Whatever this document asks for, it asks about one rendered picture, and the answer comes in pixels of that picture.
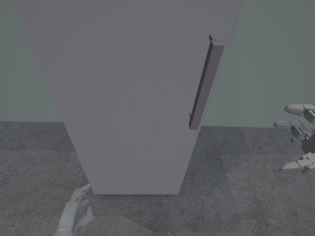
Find handle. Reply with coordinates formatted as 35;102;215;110
189;33;225;130

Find robot left hand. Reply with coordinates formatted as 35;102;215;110
55;184;95;236

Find fridge door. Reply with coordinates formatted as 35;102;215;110
12;0;243;195

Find robot right hand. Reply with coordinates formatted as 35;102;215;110
273;103;315;175

